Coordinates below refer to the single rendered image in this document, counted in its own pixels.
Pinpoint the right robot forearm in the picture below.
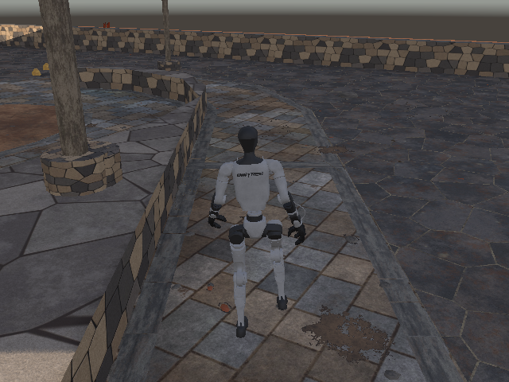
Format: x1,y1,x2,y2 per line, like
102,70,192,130
283,191,302,228

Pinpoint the humanoid robot torso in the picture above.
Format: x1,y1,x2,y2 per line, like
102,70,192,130
232,156,270,239

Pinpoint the left robot hand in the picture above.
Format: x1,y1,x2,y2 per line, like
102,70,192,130
208,214,227,228

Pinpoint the robot left upper arm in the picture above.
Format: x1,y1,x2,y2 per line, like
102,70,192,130
214,162,234,205

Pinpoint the robot right upper arm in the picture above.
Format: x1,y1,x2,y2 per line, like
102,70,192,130
266,159,290,204

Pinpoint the robot left foot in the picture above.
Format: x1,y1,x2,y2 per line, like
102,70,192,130
236,316,248,338

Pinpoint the right robot hand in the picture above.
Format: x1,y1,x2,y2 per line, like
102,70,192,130
288,223,306,245

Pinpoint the left robot forearm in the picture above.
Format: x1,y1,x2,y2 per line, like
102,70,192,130
209,193,222,219

